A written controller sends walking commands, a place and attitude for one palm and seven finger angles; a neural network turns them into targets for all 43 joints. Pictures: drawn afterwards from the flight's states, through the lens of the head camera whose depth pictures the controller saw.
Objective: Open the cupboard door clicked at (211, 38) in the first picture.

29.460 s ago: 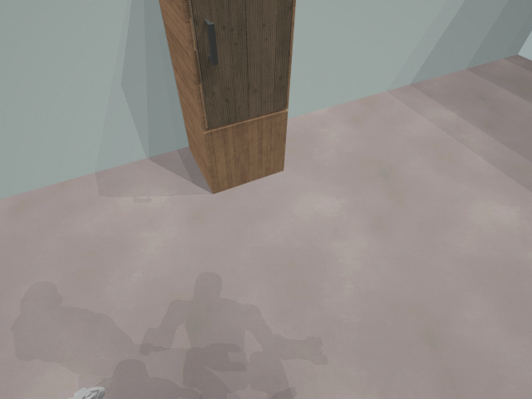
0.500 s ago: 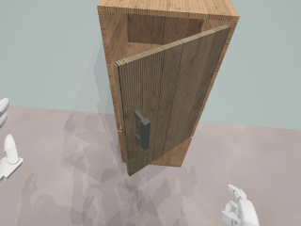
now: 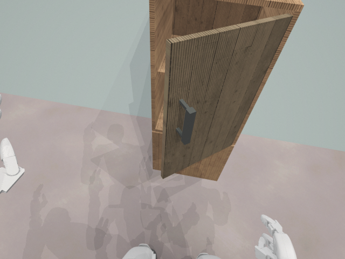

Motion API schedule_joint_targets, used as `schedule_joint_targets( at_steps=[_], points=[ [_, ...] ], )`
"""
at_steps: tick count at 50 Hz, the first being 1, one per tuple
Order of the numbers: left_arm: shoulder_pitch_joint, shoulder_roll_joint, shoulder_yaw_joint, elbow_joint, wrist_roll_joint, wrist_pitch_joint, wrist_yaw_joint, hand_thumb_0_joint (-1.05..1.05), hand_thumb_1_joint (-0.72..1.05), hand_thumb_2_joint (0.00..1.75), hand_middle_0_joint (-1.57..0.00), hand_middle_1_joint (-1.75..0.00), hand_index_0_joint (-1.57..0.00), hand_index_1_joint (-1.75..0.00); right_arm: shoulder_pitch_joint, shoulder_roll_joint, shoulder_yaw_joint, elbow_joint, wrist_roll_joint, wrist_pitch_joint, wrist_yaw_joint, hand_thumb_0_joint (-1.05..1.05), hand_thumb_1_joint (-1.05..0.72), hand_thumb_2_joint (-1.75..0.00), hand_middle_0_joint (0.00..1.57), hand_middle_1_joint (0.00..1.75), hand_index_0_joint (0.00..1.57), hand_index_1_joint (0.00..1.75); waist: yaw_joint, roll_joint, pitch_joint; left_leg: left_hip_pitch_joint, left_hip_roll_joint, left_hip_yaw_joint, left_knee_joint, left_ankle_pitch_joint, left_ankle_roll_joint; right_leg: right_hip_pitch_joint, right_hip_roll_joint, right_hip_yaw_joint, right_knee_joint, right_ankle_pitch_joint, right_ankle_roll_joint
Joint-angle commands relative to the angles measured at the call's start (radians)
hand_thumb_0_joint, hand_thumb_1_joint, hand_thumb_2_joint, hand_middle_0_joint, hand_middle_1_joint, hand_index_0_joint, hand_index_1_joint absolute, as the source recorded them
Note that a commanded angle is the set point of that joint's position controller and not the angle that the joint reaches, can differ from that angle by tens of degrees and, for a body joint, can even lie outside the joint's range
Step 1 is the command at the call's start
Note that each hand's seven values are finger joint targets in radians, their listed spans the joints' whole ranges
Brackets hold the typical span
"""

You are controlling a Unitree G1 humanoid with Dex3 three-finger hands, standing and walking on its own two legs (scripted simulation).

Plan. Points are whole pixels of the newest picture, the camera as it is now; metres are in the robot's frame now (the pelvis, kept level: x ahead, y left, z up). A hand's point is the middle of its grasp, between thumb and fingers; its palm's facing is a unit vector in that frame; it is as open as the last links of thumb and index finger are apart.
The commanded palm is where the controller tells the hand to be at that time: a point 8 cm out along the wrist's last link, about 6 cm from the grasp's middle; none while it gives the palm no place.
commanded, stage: step back with the hand held close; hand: left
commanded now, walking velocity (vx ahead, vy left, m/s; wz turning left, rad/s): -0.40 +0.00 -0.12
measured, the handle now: (184, 122) +0.47 +0.00 +0.03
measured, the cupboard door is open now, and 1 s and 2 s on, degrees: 40 40 40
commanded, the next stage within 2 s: stop stepping back and stand still in 0.20 s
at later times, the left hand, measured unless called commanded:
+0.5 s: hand (15, 222) +0.14 +0.22 +0.19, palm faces +0.29 -0.85 -0.44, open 7.4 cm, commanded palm +0.07 +0.26 +0.20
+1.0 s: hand out of the picture +0.05 +0.22 +0.18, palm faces +0.36 -0.83 -0.43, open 7.4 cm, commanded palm -0.01 +0.27 +0.20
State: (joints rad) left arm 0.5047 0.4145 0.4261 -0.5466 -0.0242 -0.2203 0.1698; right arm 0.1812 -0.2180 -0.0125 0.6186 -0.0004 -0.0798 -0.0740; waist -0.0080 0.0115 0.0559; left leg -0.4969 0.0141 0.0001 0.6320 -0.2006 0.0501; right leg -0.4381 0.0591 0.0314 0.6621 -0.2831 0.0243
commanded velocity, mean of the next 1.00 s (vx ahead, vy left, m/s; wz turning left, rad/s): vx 0.03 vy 0.02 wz -0.02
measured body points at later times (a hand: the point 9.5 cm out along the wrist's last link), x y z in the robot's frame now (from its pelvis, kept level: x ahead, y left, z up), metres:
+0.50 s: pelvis -0.11 -0.01 +0.01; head -0.10 +0.02 +0.46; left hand +0.12 +0.27 +0.21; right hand +0.02 -0.27 -0.06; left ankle +0.00 +0.06 -0.72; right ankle -0.17 -0.12 -0.71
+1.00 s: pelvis -0.18 -0.01 +0.01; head -0.20 +0.00 +0.46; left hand +0.02 +0.27 +0.21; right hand -0.08 -0.28 -0.07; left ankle -0.16 +0.13 -0.72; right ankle -0.16 -0.10 -0.72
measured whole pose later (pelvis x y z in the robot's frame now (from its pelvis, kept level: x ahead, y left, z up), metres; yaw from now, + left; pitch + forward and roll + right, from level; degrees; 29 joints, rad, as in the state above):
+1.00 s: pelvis -0.18 -0.01 +0.01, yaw -7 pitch -2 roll +2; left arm 0.53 0.39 0.40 -0.44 -0.01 -0.22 0.17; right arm 0.28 -0.21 -0.01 0.67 -0.01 -0.15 -0.09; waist -0.02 -0.04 -0.04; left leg -0.21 0.03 0.06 0.52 -0.27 -0.01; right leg -0.30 0.01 -0.04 0.62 -0.33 -0.02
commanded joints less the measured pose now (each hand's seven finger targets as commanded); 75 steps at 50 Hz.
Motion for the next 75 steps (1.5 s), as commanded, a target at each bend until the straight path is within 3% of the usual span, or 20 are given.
schedule_joint_targets(
  at_steps=[1,10,13,16,18,20,22,25,30,33,37,43,48,53,57,59,60,63,66,75],
  points=[
    [-0.03,0.22,0.193,-0.27,-0.013,-0.075,0.015,0.0,0.9,0.9,-0.2,-0.3,-0.2,-0.3,-0.088,-0.115,-0.075,-0.148,-0.013,-0.097,0.0,0.0,-0.9,-0.9,0.2,0.3,0.2,0.3,0.011,0.164,-0.221,-0.023,0.331,-0.335,-0.446,-0.309,0.116,0.157,0.053,0.035,0.523,-0.226,-0.007],
    [-0.066,0.172,0.095,-0.228,-0.055,-0.066,-0.003,0.0,0.9,0.9,-0.2,-0.3,-0.2,-0.3,-0.089,-0.105,-0.046,-0.087,-0.021,-0.106,0.033,0.0,-0.9,-0.9,0.2,0.3,0.2,0.3,0.014,0.215,-0.209,0.197,0.215,-0.079,-0.417,-0.222,-0.057,0.232,0.007,-0.067,-0.227,-0.267,-0.073],
    [-0.14,0.299,0.163,-0.291,-0.032,-0.105,0.01,0.0,0.9,0.9,-0.2,-0.3,-0.2,-0.3,-0.118,-0.07,-0.023,-0.088,-0.027,-0.081,0.033,0.0,-0.9,-0.9,0.2,0.3,0.2,0.3,0.026,-0.121,-0.195,0.242,0.01,0.04,0.197,-0.162,-0.12,0.002,-0.394,0.354,-0.494,0.213,-0.203],
    [-0.062,0.252,0.153,-0.196,-0.011,-0.054,-0.008,0.0,0.9,0.9,-0.2,-0.3,-0.2,-0.3,-0.131,-0.063,-0.013,-0.128,0.001,-0.068,0.011,0.0,-0.9,-0.9,0.2,0.3,0.2,0.3,0.017,-0.222,-0.15,0.028,-0.017,0.027,0.246,-0.176,-0.088,0.242,-0.279,0.118,-0.232,0.837,-0.139],
    [-0.01,0.207,0.142,-0.14,-0.033,-0.025,-0.015,0.0,0.9,0.9,-0.2,-0.3,-0.2,-0.3,-0.107,-0.07,0.003,-0.128,0.012,-0.05,-0.009,0.0,-0.9,-0.9,0.2,0.3,0.2,0.3,-0.012,-0.046,-0.158,0.198,-0.05,0.071,-0.055,0.04,-0.075,0.244,-0.191,0.039,-0.142,0.791,-0.081],
    [-0.005,0.221,0.15,-0.174,-0.043,-0.019,-0.015,0.0,0.9,0.9,-0.2,-0.3,-0.2,-0.3,-0.07,-0.126,-0.019,-0.134,0.016,-0.065,-0.008,0.0,-0.9,-0.9,0.2,0.3,0.2,0.3,0.001,0.142,-0.266,0.472,0.126,-0.095,-0.199,0.64,0.012,0.153,-0.039,-0.028,0.02,0.279,0.007],
    [0.049,0.186,0.128,-0.088,-0.042,-0.031,-0.017,0.0,0.9,0.9,-0.2,-0.3,-0.2,-0.3,-0.054,-0.121,-0.03,-0.135,0.005,-0.108,0.006,0.0,-0.9,-0.9,0.2,0.3,0.2,0.3,0.02,0.159,-0.241,0.449,0.242,-0.271,-0.328,0.426,0.058,0.085,0.008,0.006,0.085,-0.283,-0.007],
    [0.058,0.203,0.141,-0.211,-0.033,-0.034,-0.004,0.0,0.9,0.9,-0.2,-0.3,-0.2,-0.3,-0.063,-0.101,-0.016,-0.139,-0.013,-0.122,0.003,0.0,-0.9,-0.9,0.2,0.3,0.2,0.3,0.004,0.2,-0.169,0.154,0.217,-0.273,-0.524,-0.35,0.054,0.258,-0.014,-0.018,0.06,-0.226,-0.022],
    [0.156,0.213,0.148,-0.206,-0.018,-0.018,0.003,0.0,0.9,0.9,-0.2,-0.3,-0.2,-0.3,-0.065,-0.101,-0.023,-0.164,-0.012,-0.095,0.001,0.0,-0.9,-0.9,0.2,0.3,0.2,0.3,0.001,0.162,-0.113,-0.048,0.051,-0.043,-0.377,-0.41,-0.044,0.449,-0.029,-0.094,-0.276,-0.172,-0.061],
    [0.039,0.238,0.16,-0.19,-0.014,-0.018,0.012,0.0,0.9,0.9,-0.2,-0.3,-0.2,-0.3,-0.036,-0.116,-0.048,-0.116,-0.023,-0.065,-0.006,0.0,-0.9,-0.9,0.2,0.3,0.2,0.3,-0.003,-0.217,-0.034,-0.016,-0.039,-0.026,0.406,-0.178,-0.079,-0.013,-0.413,0.489,-0.599,-0.596,-0.232],
    [-0.145,0.181,0.079,-0.025,0.006,-0.053,0.003,0.0,0.9,0.9,-0.2,-0.3,-0.2,-0.3,-0.021,-0.111,-0.035,-0.084,-0.01,-0.09,-0.018,0.0,-0.9,-0.9,0.2,0.3,0.2,0.3,-0.03,-0.077,-0.032,0.019,0.027,0.017,0.281,-0.127,-0.052,0.032,-0.303,0.21,-0.49,-0.382,-0.153],
    [-0.092,0.163,0.063,-0.041,0.019,-0.052,0.019,0.0,0.9,0.9,-0.2,-0.3,-0.2,-0.3,-0.016,-0.102,-0.029,-0.089,-0.014,-0.123,-0.034,0.0,-0.9,-0.9,0.2,0.3,0.2,0.3,0.004,-0.119,-0.059,0.215,-0.015,0.115,-0.14,-0.188,-0.008,0.135,-0.262,0.19,-0.431,-0.384,-0.139],
    [-0.028,0.186,0.126,-0.135,0.009,-0.07,0.02,0.0,0.9,0.9,-0.2,-0.3,-0.2,-0.3,-0.017,-0.105,-0.029,-0.099,-0.007,-0.125,-0.018,0.0,-0.9,-0.9,0.2,0.3,0.2,0.3,-0.001,0.212,-0.098,0.234,0.247,-0.247,-0.41,-0.306,0.089,0.119,-0.052,-0.065,0.008,-0.148,-0.019],
    [-0.046,0.16,0.101,-0.103,0.019,-0.048,0.018,0.0,0.9,0.9,-0.2,-0.3,-0.2,-0.3,-0.031,-0.11,-0.024,-0.1,-0.005,-0.136,-0.014,0.0,-0.9,-0.9,0.2,0.3,0.2,0.3,-0.01,0.122,-0.004,0.05,0.149,-0.078,-0.277,-0.273,0.032,0.292,-0.049,-0.059,-0.177,-0.006,-0.027],
    [-0.028,0.164,0.095,-0.071,-0.002,-0.043,0.009,0.0,0.9,0.9,-0.2,-0.3,-0.2,-0.3,-0.017,-0.097,-0.036,-0.093,0.001,-0.12,0.01,0.0,-0.9,-0.9,0.2,0.3,0.2,0.3,-0.007,-0.145,-0.067,0.055,-0.007,0.045,0.136,-0.2,-0.042,0.241,-0.304,0.396,-0.419,-0.088,-0.168],
    [-0.068,0.166,0.091,-0.084,0.003,-0.053,0.012,0.0,0.9,0.9,-0.2,-0.3,-0.2,-0.3,-0.025,-0.089,-0.027,-0.092,0.001,-0.113,0.016,0.0,-0.9,-0.9,0.2,0.3,0.2,0.3,-0.002,-0.147,-0.082,0.034,0.015,-0.009,0.172,-0.24,-0.041,0.302,-0.342,0.345,-0.382,0.109,-0.205],
    [-0.119,-0.032,-0.265,0.663,0.1,0.131,-0.118,0.0,0.9,0.9,-0.2,-0.3,-0.2,-0.3,-0.045,-0.188,-0.073,0.123,-0.021,-0.099,0.1,0.0,-0.9,-0.9,0.2,0.3,0.2,0.3,-0.037,-0.089,-0.03,-0.035,0.071,-0.022,0.246,-0.237,-0.035,0.19,-0.392,0.134,-0.196,0.545,-0.205],
    [-0.145,-0.122,-0.314,0.761,0.058,0.217,-0.157,0.0,0.9,0.9,-0.2,-0.3,-0.2,-0.3,0.109,-0.076,-0.033,0.102,-0.016,0.03,0.088,0.0,-0.9,-0.9,0.2,0.3,0.2,0.3,-0.036,-0.155,-0.099,0.223,0.007,0.005,-0.06,0.041,-0.031,0.12,-0.229,-0.013,-0.1,0.338,-0.112],
    [-0.179,-0.129,-0.35,0.914,0.06,0.224,-0.159,0.0,0.9,0.9,-0.2,-0.3,-0.2,-0.3,0.007,-0.181,-0.029,0.088,-0.048,0.046,0.076,0.0,-0.9,-0.9,0.2,0.3,0.2,0.3,0.015,-0.094,-0.083,0.132,0.216,-0.265,-0.179,0.171,0.098,0.119,-0.097,-0.05,-0.014,-0.048,-0.033],
    [-0.225,-0.127,-0.371,1.433,0.04,0.199,-0.144,0.0,0.9,0.9,-0.2,-0.3,-0.2,-0.3,0.038,-0.051,0.001,0.319,-0.03,0.068,0.046,0.0,-0.9,-0.9,0.2,0.3,0.2,0.3,0.003,0.145,-0.143,0.315,0.066,-0.032,-0.211,0.129,-0.03,0.299,-0.186,0.041,-0.263,0.288,-0.083]
  ],
)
